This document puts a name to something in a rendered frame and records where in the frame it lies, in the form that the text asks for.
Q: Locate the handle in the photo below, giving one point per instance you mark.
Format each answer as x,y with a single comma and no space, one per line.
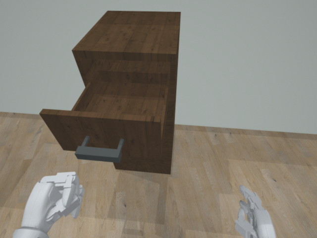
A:
99,154

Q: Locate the drawer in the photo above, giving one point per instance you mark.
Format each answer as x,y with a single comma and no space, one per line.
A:
116,104

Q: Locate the cabinet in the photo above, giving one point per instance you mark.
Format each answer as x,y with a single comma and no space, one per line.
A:
135,41

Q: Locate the robot left hand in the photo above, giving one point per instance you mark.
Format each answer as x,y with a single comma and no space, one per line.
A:
62,190

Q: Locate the robot right hand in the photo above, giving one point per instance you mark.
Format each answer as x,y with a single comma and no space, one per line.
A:
260,224

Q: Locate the robot left forearm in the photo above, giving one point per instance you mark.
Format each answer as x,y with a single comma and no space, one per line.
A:
29,232

